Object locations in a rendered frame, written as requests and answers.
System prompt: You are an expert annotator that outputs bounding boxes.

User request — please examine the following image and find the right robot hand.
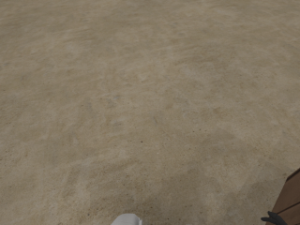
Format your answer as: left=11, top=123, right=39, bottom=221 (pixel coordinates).
left=261, top=211, right=288, bottom=225

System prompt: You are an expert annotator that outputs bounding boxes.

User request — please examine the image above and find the pedestal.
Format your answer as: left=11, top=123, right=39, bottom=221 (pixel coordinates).
left=265, top=168, right=300, bottom=225

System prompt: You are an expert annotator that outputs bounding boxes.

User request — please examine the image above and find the robot left thigh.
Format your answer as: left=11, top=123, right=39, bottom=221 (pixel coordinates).
left=111, top=213, right=143, bottom=225

